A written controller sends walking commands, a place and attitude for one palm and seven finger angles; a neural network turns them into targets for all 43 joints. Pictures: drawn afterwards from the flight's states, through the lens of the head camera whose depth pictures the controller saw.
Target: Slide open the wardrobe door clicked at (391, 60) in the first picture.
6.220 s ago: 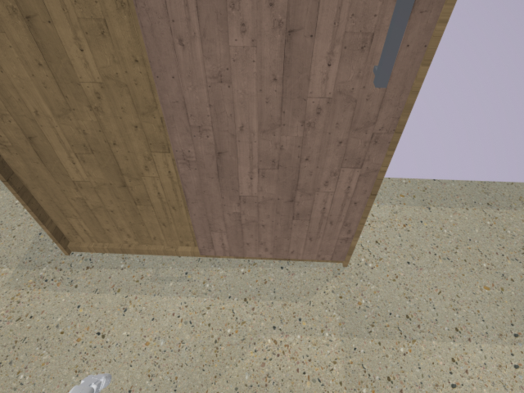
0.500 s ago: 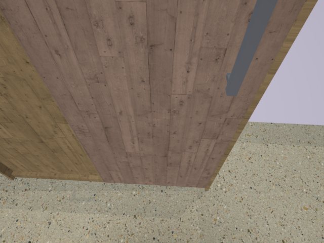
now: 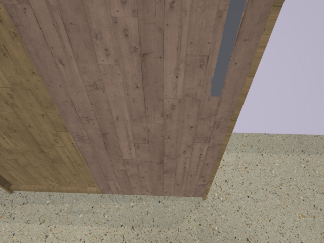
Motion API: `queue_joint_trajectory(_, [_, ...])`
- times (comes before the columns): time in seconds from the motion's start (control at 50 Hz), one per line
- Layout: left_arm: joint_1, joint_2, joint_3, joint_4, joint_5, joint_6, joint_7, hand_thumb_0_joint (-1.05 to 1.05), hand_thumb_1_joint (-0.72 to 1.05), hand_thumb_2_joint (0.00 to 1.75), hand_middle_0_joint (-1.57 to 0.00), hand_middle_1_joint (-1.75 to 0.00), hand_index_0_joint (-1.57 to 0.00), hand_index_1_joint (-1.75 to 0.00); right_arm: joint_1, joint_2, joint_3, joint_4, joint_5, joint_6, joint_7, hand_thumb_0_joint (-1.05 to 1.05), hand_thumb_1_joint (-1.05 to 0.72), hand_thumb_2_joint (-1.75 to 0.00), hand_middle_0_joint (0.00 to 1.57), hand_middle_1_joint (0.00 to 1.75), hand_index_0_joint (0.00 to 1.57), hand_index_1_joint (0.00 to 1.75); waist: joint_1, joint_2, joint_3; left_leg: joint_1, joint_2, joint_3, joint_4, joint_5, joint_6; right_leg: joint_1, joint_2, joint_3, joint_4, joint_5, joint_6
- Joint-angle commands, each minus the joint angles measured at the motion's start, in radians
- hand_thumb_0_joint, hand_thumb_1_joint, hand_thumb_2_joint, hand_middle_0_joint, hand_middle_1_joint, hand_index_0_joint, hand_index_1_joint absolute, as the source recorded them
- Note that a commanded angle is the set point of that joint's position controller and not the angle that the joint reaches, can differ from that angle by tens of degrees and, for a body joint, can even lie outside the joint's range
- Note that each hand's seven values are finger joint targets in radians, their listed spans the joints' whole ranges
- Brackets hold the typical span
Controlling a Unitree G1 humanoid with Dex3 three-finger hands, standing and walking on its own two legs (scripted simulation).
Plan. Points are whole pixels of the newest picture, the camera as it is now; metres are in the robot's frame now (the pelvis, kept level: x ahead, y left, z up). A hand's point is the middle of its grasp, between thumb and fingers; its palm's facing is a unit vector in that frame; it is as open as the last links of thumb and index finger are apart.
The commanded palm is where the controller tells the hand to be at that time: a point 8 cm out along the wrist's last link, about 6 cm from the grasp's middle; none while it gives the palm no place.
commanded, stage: come to a stop and stand still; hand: right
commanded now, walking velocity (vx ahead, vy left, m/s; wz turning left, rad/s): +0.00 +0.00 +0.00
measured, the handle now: (223, 48) +0.51 -0.11 +0.25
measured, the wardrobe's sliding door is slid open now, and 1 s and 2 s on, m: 0.00 0.00 0.00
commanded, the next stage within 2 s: look again from close up in 0.76 s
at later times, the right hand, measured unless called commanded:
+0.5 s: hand out of the picture -0.06 -0.20 -0.17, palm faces +0.00 +0.98 -0.19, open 7.4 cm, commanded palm none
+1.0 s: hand out of the picture -0.05 -0.18 -0.17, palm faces +0.02 +0.99 -0.17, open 7.4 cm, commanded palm none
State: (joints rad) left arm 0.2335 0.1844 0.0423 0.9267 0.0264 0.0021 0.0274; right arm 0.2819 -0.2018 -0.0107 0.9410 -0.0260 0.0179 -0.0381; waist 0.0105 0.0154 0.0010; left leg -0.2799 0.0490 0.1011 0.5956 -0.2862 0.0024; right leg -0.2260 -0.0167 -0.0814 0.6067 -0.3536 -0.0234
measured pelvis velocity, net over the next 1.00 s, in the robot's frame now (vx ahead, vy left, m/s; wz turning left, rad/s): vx -0.04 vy -0.02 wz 0.01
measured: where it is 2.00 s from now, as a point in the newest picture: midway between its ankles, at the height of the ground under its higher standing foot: outside the picture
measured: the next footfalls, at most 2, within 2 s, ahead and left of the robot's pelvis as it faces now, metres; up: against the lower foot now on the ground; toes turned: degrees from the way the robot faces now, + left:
none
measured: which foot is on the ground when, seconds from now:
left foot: down 0.00-1.00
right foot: down 0.00-1.00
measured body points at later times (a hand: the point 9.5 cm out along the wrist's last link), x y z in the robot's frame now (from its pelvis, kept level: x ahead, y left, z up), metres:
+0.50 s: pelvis -0.05 -0.02 +0.01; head -0.05 -0.03 +0.46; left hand -0.05 +0.21 -0.15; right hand -0.06 -0.25 -0.15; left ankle +0.02 +0.12 -0.73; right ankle -0.02 -0.10 -0.73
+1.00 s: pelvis -0.04 -0.02 +0.01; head -0.04 -0.02 +0.46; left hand -0.06 +0.19 -0.15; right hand -0.05 -0.23 -0.15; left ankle +0.02 +0.12 -0.73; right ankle -0.02 -0.10 -0.73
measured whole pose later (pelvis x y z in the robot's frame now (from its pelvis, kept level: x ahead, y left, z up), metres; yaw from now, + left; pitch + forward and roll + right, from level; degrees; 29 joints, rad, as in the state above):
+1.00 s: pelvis -0.04 -0.02 +0.01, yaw +1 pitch -1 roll +0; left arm 0.34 0.11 0.02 1.06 0.02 0.01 0.02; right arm 0.35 -0.12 -0.01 1.03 -0.03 0.00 -0.04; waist 0.01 0.01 0.02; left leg -0.31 0.06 0.07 0.49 -0.15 -0.02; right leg -0.26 0.01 -0.11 0.52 -0.24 -0.06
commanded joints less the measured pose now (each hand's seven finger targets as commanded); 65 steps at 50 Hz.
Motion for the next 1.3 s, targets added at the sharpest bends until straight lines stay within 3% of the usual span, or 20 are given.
queue_joint_trajectory(0.0, [0.043, 0.114, 0.011, -0.063, -0.005, -0.015, -0.006, 0.00, 0.90, 0.90, -0.20, -0.30, -0.20, -0.30, 0.016, -0.109, -0.019, -0.077, 0.005, -0.019, -0.006, 0.00, -0.90, -0.90, 0.20, 0.30, 0.20, 0.30, -0.001, -0.054, 0.043, 0.008, 0.051, -0.103, -0.112, 0.117, 0.027, -0.072, -0.096, 0.125, -0.150, 0.213, -0.021])
queue_joint_trajectory(0.02, [0.032, 0.123, 0.009, -0.066, -0.005, -0.014, -0.006, 0.00, 0.90, 0.90, -0.20, -0.30, -0.20, -0.30, 0.025, -0.103, -0.016, -0.074, 0.005, -0.018, -0.005, 0.00, -0.90, -0.90, 0.20, 0.30, 0.20, 0.30, -0.007, -0.081, 0.057, 0.012, 0.044, -0.089, -0.116, 0.091, 0.021, -0.093, -0.104, 0.133, -0.172, 0.181, -0.024])
queue_joint_trajectory(0.06, [0.030, 0.121, 0.003, -0.065, -0.004, -0.014, -0.009, 0.00, 0.90, 0.90, -0.20, -0.30, -0.20, -0.30, 0.042, -0.095, -0.010, -0.069, 0.004, -0.018, -0.004, 0.00, -0.90, -0.90, 0.20, 0.30, 0.20, 0.30, -0.015, -0.065, 0.064, 0.039, 0.042, -0.091, -0.134, 0.076, 0.019, -0.113, -0.103, 0.134, -0.197, 0.129, -0.027])
queue_joint_trajectory(0.2, [0.058, 0.116, 0.005, -0.039, -0.007, -0.009, -0.014, 0.00, 0.90, 0.90, -0.20, -0.30, -0.20, -0.30, 0.070, -0.089, -0.012, -0.046, 0.003, -0.022, -0.002, 0.00, -0.90, -0.90, 0.20, 0.30, 0.20, 0.30, -0.006, -0.023, 0.086, 0.018, 0.053, -0.100, -0.176, -0.002, 0.011, -0.135, -0.096, 0.144, -0.260, -0.059, -0.022])
queue_joint_trajectory(0.36, [0.100, 0.101, 0.003, 0.011, -0.009, -0.009, -0.015, 0.00, 0.90, 0.90, -0.20, -0.30, -0.20, -0.30, 0.115, -0.071, -0.012, -0.008, 0.001, -0.025, -0.004, 0.00, -0.90, -0.90, 0.20, 0.30, 0.20, 0.30, -0.005, -0.037, 0.078, 0.018, 0.060, -0.100, -0.194, -0.028, 0.010, -0.142, -0.100, 0.155, -0.295, -0.108, -0.024])
queue_joint_trajectory(0.44, [0.113, 0.098, 0.004, 0.037, -0.010, -0.005, -0.013, 0.00, 0.90, 0.90, -0.20, -0.30, -0.20, -0.30, 0.138, -0.055, -0.009, 0.020, 0.000, -0.023, -0.004, 0.00, -0.90, -0.90, 0.20, 0.30, 0.20, 0.30, -0.007, -0.054, 0.115, 0.014, 0.053, -0.095, -0.186, -0.049, 0.006, -0.185, -0.105, 0.164, -0.326, -0.174, -0.023])
queue_joint_trajectory(0.58, [0.148, 0.076, 0.003, 0.071, -0.011, -0.005, -0.011, 0.00, 0.90, 0.90, -0.20, -0.30, -0.20, -0.30, 0.160, -0.033, -0.011, 0.044, -0.001, -0.027, -0.008, 0.00, -0.90, -0.90, 0.20, 0.30, 0.20, 0.30, -0.007, -0.014, 0.103, 0.017, 0.057, -0.109, -0.195, -0.047, 0.009, -0.177, -0.100, 0.158, -0.311, -0.152, -0.025])
queue_joint_trajectory(0.74, [0.182, 0.037, 0.000, 0.099, -0.011, -0.002, -0.011, 0.00, 0.90, 0.90, -0.20, -0.30, -0.20, -0.30, 0.157, -0.028, -0.019, 0.052, 0.002, -0.030, -0.009, 0.00, -0.90, -0.90, 0.20, 0.30, 0.20, 0.30, 0.007, 0.014, 0.106, -0.061, 0.084, -0.160, -0.251, -0.143, 0.021, -0.134, -0.066, 0.116, -0.236, -0.101, -0.016])
queue_joint_trajectory(0.86, [0.172, 0.041, 0.000, 0.101, -0.011, -0.008, -0.010, 0.00, 0.90, 0.90, -0.20, -0.30, -0.20, -0.30, 0.154, -0.015, -0.018, 0.053, -0.001, -0.031, -0.011, 0.00, -0.90, -0.90, 0.20, 0.30, 0.20, 0.30, -0.003, -0.030, 0.105, -0.014, 0.062, -0.126, -0.209, -0.051, 0.014, -0.165, -0.094, 0.149, -0.286, -0.108, -0.020])
queue_joint_trajectory(1.04, [0.162, 0.030, -0.003, 0.110, -0.013, -0.010, -0.009, 0.00, 0.90, 0.90, -0.20, -0.30, -0.20, -0.30, 0.138, -0.015, -0.018, 0.057, 0.003, -0.037, -0.011, 0.00, -0.90, -0.90, 0.20, 0.30, 0.20, 0.30, 0.001, 0.009, 0.092, -0.007, 0.079, -0.147, -0.233, -0.011, 0.019, -0.113, -0.077, 0.113, -0.248, -0.012, -0.012])
queue_joint_trajectory(1.18, [0.142, 0.042, -0.006, 0.115, -0.014, -0.015, -0.008, 0.00, 0.90, 0.90, -0.20, -0.30, -0.20, -0.30, 0.125, -0.015, -0.015, 0.060, 0.004, -0.037, -0.011, 0.00, -0.90, -0.90, 0.20, 0.30, 0.20, 0.30, -0.002, -0.030, 0.070, 0.035, 0.070, -0.125, -0.210, 0.078, 0.014, -0.091, -0.094, 0.125, -0.275, 0.031, -0.012])
queue_joint_trajectory(1.28, [0.130, 0.046, -0.009, 0.125, -0.018, -0.019, -0.006, 0.00, 0.90, 0.90, -0.20, -0.30, -0.20, -0.30, 0.115, -0.016, -0.012, 0.073, 0.005, -0.040, -0.012, 0.00, -0.90, -0.90, 0.20, 0.30, 0.20, 0.30, -0.003, -0.013, 0.049, 0.071, 0.074, -0.123, -0.203, 0.158, 0.013, -0.057, -0.097, 0.114, -0.269, 0.122, -0.009])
